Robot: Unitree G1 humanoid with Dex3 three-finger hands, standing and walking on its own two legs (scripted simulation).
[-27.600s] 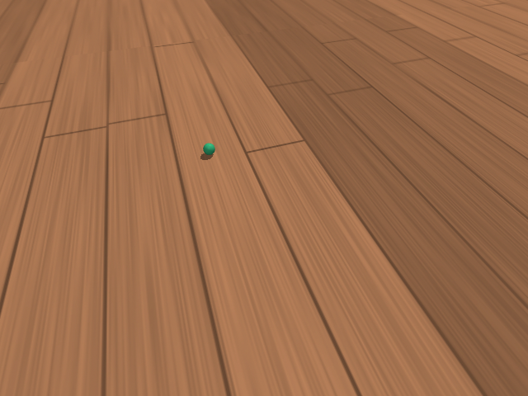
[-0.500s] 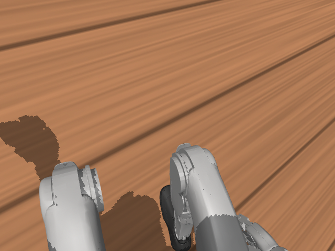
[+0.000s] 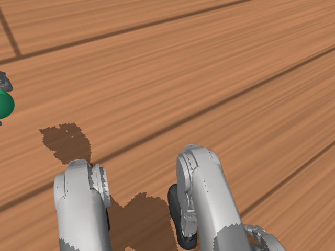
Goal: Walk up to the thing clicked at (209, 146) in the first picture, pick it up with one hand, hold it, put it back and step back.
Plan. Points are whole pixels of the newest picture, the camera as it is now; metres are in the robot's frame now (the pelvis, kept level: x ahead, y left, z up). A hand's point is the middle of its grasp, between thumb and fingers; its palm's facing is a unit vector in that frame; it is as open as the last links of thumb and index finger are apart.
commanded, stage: lift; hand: left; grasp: from above
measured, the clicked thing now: out of the picture +0.46 +0.37 -0.17
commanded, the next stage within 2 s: hold in 1.68 s
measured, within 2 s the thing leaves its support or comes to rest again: neither
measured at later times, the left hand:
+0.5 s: hand out of the picture +0.40 +0.36 -0.04, palm faces -0.42 -0.12 -0.90, open 9.6 cm
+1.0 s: hand out of the picture +0.34 +0.32 +0.17, palm faces -0.39 -0.17 -0.90, open 9.7 cm
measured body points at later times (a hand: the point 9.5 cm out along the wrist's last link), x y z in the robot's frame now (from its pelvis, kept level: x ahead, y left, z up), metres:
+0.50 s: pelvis +0.00 +0.00 +0.07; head +0.19 +0.08 +0.47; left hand +0.42 +0.37 +0.01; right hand +0.11 -0.26 -0.04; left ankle +0.08 +0.13 -0.30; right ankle +0.11 -0.13 -0.30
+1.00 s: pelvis +0.01 +0.00 +0.24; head +0.13 +0.04 +0.67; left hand +0.35 +0.33 +0.22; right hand +0.18 -0.24 +0.13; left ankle +0.08 +0.13 -0.30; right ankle +0.11 -0.13 -0.30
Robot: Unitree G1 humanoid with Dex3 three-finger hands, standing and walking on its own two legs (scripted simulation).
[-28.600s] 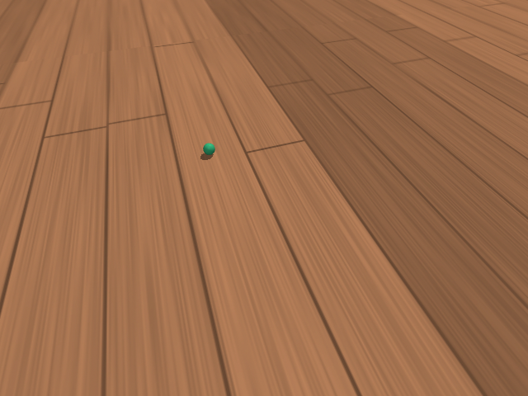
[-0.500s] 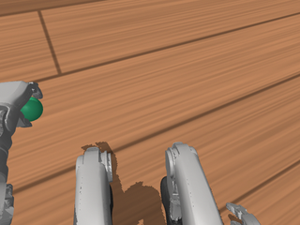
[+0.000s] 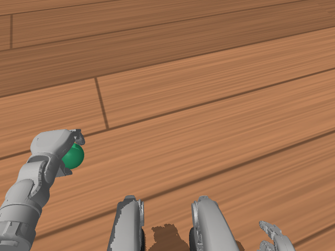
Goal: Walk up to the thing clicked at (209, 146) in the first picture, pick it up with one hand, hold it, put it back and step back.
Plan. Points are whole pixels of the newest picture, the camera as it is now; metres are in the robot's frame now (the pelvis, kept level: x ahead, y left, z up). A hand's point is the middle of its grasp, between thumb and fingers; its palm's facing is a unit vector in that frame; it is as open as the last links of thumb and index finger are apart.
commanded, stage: lift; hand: left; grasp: from above
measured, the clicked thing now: (69, 155) +0.38 +0.28 -0.10
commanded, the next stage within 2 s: hold in 0.68 s
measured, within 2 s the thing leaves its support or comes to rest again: neither
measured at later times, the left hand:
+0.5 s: hand (52, 143) +0.35 +0.25 +0.05, palm faces -0.42 -0.09 -0.90, open 9.7 cm
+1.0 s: hand (46, 121) +0.37 +0.24 +0.11, palm faces -0.43 -0.09 -0.90, open 9.7 cm
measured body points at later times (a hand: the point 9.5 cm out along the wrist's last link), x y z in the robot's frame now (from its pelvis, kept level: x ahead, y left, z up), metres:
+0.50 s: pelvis +0.03 +0.00 +0.13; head +0.10 +0.01 +0.57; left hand +0.37 +0.25 +0.11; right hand +0.14 -0.27 +0.01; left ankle +0.09 +0.12 -0.54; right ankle +0.08 -0.15 -0.54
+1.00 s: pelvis +0.07 +0.00 +0.17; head +0.10 +0.00 +0.62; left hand +0.39 +0.24 +0.16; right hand +0.18 -0.26 +0.06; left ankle +0.09 +0.12 -0.54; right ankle +0.08 -0.15 -0.54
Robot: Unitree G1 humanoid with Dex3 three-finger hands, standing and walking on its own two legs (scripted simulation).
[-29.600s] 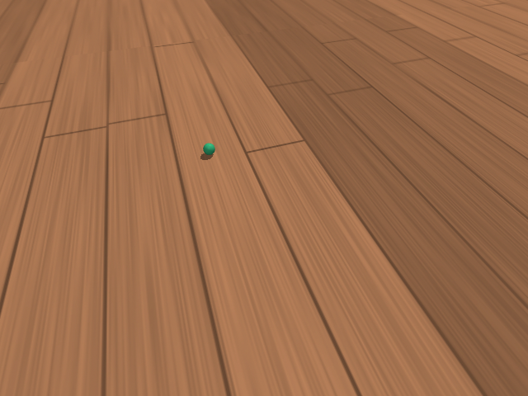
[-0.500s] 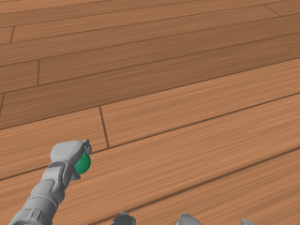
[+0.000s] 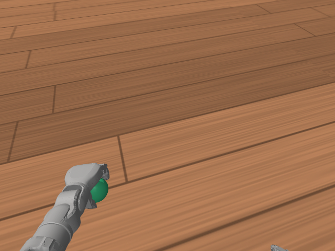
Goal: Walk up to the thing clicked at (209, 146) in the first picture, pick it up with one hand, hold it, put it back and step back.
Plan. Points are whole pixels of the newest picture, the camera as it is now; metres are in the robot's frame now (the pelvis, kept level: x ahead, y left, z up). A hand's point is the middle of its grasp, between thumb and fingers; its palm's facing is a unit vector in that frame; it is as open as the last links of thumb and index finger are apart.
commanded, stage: hold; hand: left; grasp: from above
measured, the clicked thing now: (95, 189) +0.32 +0.23 -0.09
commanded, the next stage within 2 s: crouch in 1.68 s
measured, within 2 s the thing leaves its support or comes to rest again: neither
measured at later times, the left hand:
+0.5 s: hand (91, 188) +0.30 +0.22 -0.04, palm faces -0.45 -0.07 -0.89, open 9.7 cm
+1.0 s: hand (92, 189) +0.29 +0.21 -0.02, palm faces -0.45 -0.07 -0.89, open 9.7 cm
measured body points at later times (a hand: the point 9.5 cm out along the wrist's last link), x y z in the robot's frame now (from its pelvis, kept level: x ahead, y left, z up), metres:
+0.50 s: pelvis +0.00 -0.01 +0.01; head +0.02 -0.02 +0.46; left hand +0.32 +0.22 +0.01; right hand +0.13 -0.27 -0.10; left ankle +0.02 +0.12 -0.71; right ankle +0.01 -0.15 -0.71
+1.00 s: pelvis +0.00 -0.01 +0.02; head +0.01 -0.03 +0.47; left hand +0.31 +0.21 +0.03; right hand +0.14 -0.27 -0.09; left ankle +0.02 +0.12 -0.71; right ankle +0.01 -0.15 -0.71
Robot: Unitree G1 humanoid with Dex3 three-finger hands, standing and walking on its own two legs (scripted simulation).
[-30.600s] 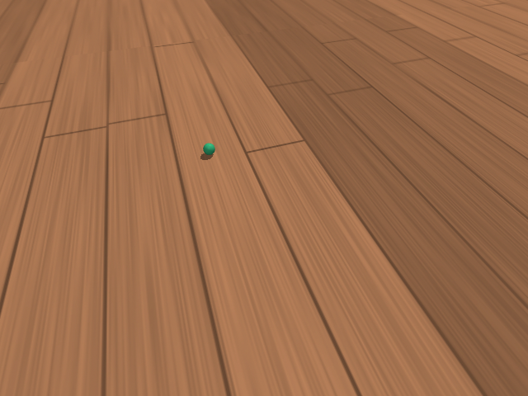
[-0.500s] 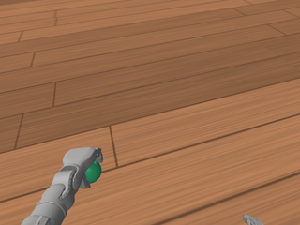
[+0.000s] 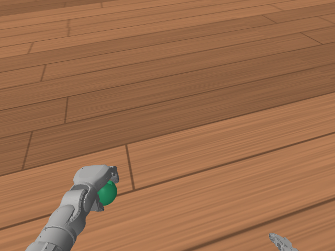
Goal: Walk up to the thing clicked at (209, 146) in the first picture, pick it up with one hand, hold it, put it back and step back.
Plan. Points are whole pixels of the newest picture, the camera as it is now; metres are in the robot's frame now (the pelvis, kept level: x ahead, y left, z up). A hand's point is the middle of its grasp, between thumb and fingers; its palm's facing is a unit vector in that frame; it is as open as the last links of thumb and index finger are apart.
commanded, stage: hold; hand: left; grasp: from above
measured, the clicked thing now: (103, 192) +0.31 +0.22 -0.07
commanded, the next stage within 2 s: crouch in 0.68 s
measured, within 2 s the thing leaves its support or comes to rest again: neither
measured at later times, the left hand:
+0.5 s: hand (97, 194) +0.29 +0.22 -0.04, palm faces -0.46 -0.07 -0.88, open 9.7 cm
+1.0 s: hand (95, 197) +0.29 +0.24 -0.05, palm faces -0.48 -0.08 -0.88, open 9.7 cm
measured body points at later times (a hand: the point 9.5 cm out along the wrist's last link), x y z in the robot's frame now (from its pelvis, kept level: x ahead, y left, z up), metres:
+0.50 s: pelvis +0.00 +0.00 +0.00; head +0.01 -0.02 +0.45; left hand +0.31 +0.22 +0.02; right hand +0.15 -0.25 -0.11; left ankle +0.02 +0.13 -0.73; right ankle +0.01 -0.14 -0.73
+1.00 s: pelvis +0.00 +0.00 +0.00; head +0.02 -0.01 +0.45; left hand +0.31 +0.24 +0.00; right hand +0.14 -0.25 -0.11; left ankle +0.02 +0.13 -0.73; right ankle +0.01 -0.14 -0.73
